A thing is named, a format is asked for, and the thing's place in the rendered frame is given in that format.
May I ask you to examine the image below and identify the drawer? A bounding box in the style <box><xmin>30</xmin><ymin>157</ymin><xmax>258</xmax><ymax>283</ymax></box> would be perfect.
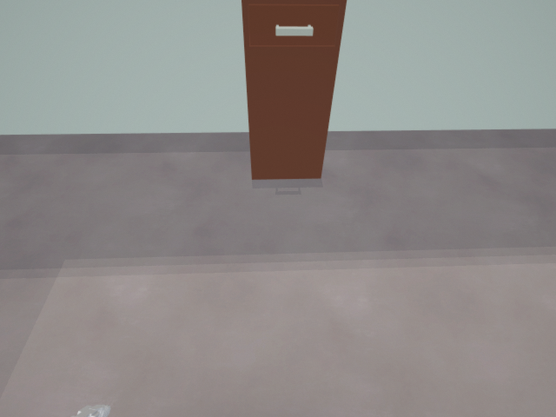
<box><xmin>248</xmin><ymin>3</ymin><xmax>339</xmax><ymax>45</ymax></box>

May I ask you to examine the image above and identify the handle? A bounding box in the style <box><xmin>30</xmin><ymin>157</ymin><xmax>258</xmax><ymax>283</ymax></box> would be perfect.
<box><xmin>275</xmin><ymin>25</ymin><xmax>314</xmax><ymax>36</ymax></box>

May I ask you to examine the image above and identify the cabinet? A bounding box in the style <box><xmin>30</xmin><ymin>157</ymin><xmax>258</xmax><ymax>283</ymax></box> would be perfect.
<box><xmin>242</xmin><ymin>0</ymin><xmax>347</xmax><ymax>180</ymax></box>

